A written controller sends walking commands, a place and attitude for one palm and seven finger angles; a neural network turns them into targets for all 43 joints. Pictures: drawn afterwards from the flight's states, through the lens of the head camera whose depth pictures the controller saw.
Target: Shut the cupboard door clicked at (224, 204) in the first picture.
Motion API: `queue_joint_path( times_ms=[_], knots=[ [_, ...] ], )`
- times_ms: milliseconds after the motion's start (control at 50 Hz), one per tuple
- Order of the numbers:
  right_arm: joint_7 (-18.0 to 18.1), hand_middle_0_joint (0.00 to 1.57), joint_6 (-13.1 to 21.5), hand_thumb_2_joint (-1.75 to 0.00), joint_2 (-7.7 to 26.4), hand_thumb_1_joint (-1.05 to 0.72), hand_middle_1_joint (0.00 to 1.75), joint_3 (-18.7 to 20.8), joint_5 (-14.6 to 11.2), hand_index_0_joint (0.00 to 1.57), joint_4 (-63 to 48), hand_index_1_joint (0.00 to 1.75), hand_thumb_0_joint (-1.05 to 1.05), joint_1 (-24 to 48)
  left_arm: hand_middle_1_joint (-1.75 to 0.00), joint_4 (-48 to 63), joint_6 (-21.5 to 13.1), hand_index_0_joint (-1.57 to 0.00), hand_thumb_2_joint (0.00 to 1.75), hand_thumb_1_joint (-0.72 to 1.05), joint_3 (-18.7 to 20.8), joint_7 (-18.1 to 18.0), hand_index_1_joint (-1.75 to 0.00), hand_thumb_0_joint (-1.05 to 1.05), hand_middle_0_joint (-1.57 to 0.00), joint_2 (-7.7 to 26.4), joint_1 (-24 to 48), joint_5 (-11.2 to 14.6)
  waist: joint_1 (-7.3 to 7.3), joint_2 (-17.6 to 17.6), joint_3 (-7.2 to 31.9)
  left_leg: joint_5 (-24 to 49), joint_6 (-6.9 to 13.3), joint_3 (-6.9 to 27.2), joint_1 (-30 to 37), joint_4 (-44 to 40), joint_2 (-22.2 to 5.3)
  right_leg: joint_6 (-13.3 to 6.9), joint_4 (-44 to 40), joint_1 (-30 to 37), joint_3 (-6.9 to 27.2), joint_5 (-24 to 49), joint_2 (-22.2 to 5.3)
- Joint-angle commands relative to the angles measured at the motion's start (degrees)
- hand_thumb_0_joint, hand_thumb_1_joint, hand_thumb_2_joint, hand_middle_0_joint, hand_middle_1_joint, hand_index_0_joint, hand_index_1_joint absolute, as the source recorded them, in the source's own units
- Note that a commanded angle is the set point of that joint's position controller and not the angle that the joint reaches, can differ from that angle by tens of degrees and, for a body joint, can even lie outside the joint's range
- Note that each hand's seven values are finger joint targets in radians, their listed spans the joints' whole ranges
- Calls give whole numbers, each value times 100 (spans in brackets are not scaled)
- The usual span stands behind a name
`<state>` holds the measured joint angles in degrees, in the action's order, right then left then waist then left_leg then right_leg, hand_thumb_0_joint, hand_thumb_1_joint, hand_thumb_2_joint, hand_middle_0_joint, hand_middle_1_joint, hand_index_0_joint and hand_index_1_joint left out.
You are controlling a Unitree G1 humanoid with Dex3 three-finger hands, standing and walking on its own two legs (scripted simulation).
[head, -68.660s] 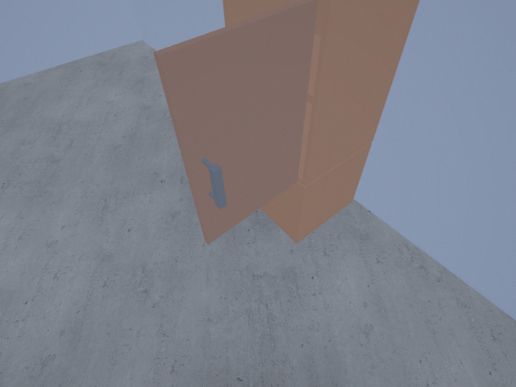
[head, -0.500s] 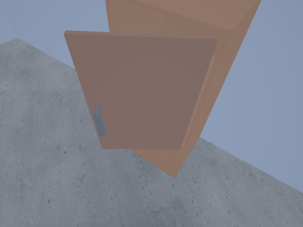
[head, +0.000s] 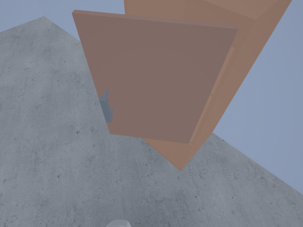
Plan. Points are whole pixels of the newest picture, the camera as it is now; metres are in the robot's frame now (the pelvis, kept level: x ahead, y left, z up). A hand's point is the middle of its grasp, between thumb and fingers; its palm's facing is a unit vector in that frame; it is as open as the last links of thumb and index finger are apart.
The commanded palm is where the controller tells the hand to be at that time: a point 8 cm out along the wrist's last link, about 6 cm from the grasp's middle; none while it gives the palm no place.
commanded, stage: look again from close up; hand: left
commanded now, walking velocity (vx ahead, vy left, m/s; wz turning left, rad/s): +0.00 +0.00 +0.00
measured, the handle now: (107, 106) +0.50 +0.22 -0.08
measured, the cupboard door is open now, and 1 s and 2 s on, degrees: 35 35 35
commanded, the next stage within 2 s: shuffle to correct the standing spot in 0.58 s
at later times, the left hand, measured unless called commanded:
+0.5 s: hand out of the picture +0.05 +0.31 -0.16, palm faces +0.01 -0.95 -0.31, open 7.4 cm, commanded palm none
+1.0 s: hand out of the picture -0.14 +0.23 -0.17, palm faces +0.04 -0.98 -0.17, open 7.4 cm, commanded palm none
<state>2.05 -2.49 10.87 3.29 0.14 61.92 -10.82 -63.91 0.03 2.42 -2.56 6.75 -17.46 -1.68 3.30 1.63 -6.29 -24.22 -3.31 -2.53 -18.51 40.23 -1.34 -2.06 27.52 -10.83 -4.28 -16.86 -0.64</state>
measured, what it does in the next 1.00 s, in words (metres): walks backwards: left foot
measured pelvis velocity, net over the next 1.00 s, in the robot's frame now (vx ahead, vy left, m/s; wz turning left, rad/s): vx -0.08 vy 0.06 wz -0.03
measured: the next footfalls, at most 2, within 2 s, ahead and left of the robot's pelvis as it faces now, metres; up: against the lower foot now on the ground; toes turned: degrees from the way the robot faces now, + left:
left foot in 0.08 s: +0.04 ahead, +0.13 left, +0.00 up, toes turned +2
left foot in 1.16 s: -0.05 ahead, +0.15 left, +0.00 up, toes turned +3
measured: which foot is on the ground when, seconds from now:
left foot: up 0.00-0.06, down 0.08-0.98, up 1.00-1.00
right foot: down 0.00-1.00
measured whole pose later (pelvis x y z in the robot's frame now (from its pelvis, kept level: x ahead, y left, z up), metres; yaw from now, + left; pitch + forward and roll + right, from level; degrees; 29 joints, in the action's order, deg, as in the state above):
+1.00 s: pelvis -0.08 +0.06 +0.00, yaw -2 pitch -4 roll -1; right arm 0.5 -3.2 10.4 2.8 0.6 61.9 -17.3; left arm -61.5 1.6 0.9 -1.0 7.7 -26.3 -1.6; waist 0.6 -0.7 -0.3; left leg -22.4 1.5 -4.9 -17.3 32.9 1.6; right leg -0.4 27.0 -13.4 1.2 -18.6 -2.3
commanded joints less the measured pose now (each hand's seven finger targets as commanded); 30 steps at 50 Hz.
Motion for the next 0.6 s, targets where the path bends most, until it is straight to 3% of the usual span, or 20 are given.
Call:
queue_joint_path(
  times_ms=[0, 20, 40, 60, 80, 100, 140, 180, 220, 260, 300, 340, 380, 440, 500, 580],
  knots=[
    [-34, 20, 179, -90, 32, -90, 30, -25, -5, 20, -270, 30, 0, -363, -30, 272, -48, -20, 90, 90, 206, -29, -30, 0, -20, 1071, -113, -17, -247, 686, 790, 881, 37, -88, 577, -1153, 95, -508, -129, 391, 1086, 3687, -1415],
    [-131, 20, 260, -90, 1204, -90, 30, 33, 109, 20, -1020, 30, 0, 111, -30, 772, -257, -20, 90, 90, 91, -36, -30, 0, -20, 2130, -54, 4, -552, -859, 614, 1595, 352, 400, 890, -1452, 73, -286, 172, 245, 1176, 3392, -1042],
    [-85, 20, 422, -90, 796, -90, 30, 134, 114, 20, -1051, 30, 0, 8, -30, 895, -213, -20, 90, 90, 166, -89, -30, 0, -20, 1490, -63, 48, -418, -1008, 1668, 2273, 419, 327, 1207, -1202, -264, -154, 489, 156, 864, 2097, -857],
    [-50, 20, 439, -90, 619, -90, 30, 109, 135, 20, -1016, 30, 0, -21, -30, 774, -214, -20, 90, 90, 106, -83, -30, 0, -20, 1070, -237, 51, -381, -1267, 2048, 3425, 465, 415, 1521, -950, -456, -125, 497, 54, 684, 1981, -692],
    [-36, 20, 406, -90, 634, -90, 30, 24, 118, 20, -1088, 30, 0, -103, -30, 785, -216, -20, 90, 90, 30, -84, -30, 0, -20, 978, -437, 65, -323, -670, 1964, 3616, 537, 566, 1338, -765, -521, -77, 309, 139, 669, 1846, -606],
    [-47, 20, 371, -90, 571, -90, 30, 24, 98, 20, -1157, 30, 0, -44, -30, 788, -158, -20, 90, 90, 5, -89, -30, 0, -20, 908, -554, 14, -301, -179, 1612, 3247, 535, 527, 1042, -725, -478, -51, 180, -35, 737, 1777, -639],
    [-51, 20, 361, -90, 671, -90, 30, 42, 80, 20, -1199, 30, 0, -47, -30, 845, -96, -20, 90, 90, -23, -80, -30, 0, -20, 1014, -431, -41, -395, 137, 943, 3145, 546, 513, 769, -833, -420, -3, 291, -302, 665, 1710, -582],
    [-33, 20, 386, -90, 932, -90, 30, 92, 73, 20, -1228, 30, 0, -112, -30, 1005, -29, -20, 90, 90, -23, -73, -30, 0, -20, 1034, -412, -49, -355, -121, 573, 3710, 648, 661, 675, -1137, -608, 94, 477, -520, 408, 968, -337],
    [-21, 20, 409, -90, 1022, -90, 30, 83, 82, 20, -1254, 30, 0, -95, -30, 1121, 13, -20, 90, 90, -50, -70, -30, 0, -20, 1037, -442, -29, -272, -582, 486, 4240, 760, 782, 660, -1362, -740, 163, 548, -468, 249, 414, -239],
    [-18, 20, 405, -90, 1088, -90, 30, 88, 87, 20, -1327, 30, 0, -54, -30, 1236, 55, -20, 90, 90, -26, -51, -30, 0, -20, 1163, -333, 10, -280, -767, 482, 3823, 763, 887, 621, -1642, -780, 218, 663, -541, 218, -91, -208],
    [-27, 20, 393, -90, 1141, -90, 30, 93, 102, 20, -1359, 30, 0, 1, -30, 1307, 99, -20, 90, 90, -17, -26, -30, 0, -20, 1233, -199, 22, -256, -727, 371, 2811, 777, 1076, 399, -2045, -883, 246, 808, -546, 254, -330, -245],
    [-61, 20, 382, -90, 1086, -90, 30, 69, 112, 20, -1378, 30, 0, 102, -30, 1343, 97, -20, 90, 90, -17, -1, -30, 0, -20, 1250, -233, 10, -174, -611, 316, 1871, 809, 1116, 128, -2203, -855, 214, 604, -374, 319, -197, -296],
    [-91, 20, 384, -90, 1115, -90, 30, 93, 108, 20, -1385, 30, 0, 164, -30, 1351, 58, -20, 90, 90, 11, 25, -30, 0, -20, 1367, -162, 1, -174, -449, 336, 1093, 691, 1082, 114, -2317, -730, 176, 289, -305, 387, 173, -322],
    [-119, 20, 390, -90, 1106, -90, 30, 94, 107, 20, -1289, 30, 0, 18, -30, 1408, 33, -20, 90, 90, 12, 41, -30, 0, -20, 1402, 31, 10, -242, -168, 326, 636, 572, 1066, 117, -2474, -648, 133, 117, -255, 458, 287, -354],
    [-129, 20, 383, -90, 1190, -90, 30, 120, 101, 20, -1168, 30, 0, -82, -30, 1392, 52, -20, 90, 90, 6, 45, -30, 0, -20, 1417, 73, 17, -272, -250, 241, -69, 474, 1205, 80, -2848, -717, 149, 132, -316, 460, 154, -331],
    [-149, 20, 368, -90, 1212, -90, 30, 122, 79, 20, -998, 30, 0, -132, -30, 1274, 57, -20, 90, 90, -2, 53, -30, 0, -20, 1433, -51, 10, -239, -336, 272, -513, 490, 1213, -11, -3035, -744, 144, 4, -182, 486, 71, -367]
  ],
)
